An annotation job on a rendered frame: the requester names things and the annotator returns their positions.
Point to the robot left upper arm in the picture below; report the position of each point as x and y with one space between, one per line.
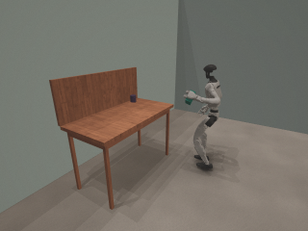
212 92

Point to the sponge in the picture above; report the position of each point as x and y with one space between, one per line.
188 100

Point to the right robot hand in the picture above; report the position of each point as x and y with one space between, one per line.
205 110

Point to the left robot hand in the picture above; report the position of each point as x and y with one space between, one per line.
191 95

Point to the right robot thigh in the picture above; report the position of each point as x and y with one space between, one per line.
204 135

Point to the left robot forearm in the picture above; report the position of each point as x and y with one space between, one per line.
206 100

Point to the left robot foot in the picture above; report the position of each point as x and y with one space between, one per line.
202 164

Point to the table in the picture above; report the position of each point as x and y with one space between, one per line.
96 108

